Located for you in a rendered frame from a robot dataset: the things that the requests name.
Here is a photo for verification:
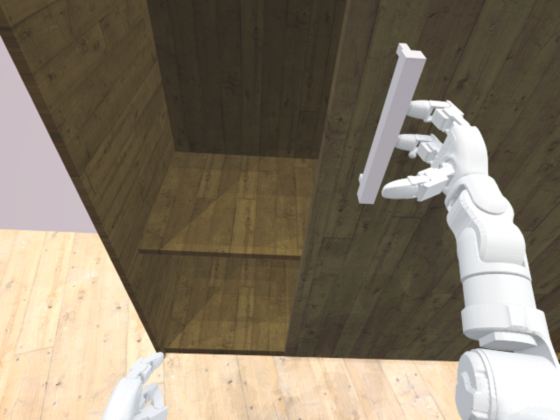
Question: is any handle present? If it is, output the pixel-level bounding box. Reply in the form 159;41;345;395
357;43;426;204

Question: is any right robot upper arm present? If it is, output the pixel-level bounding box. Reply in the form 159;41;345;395
455;348;560;420

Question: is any left robot hand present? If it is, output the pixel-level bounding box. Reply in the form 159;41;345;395
101;352;168;420

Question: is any right robot hand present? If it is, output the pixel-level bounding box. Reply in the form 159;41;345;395
381;101;488;201

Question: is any robot right forearm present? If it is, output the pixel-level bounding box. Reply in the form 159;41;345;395
444;174;560;374

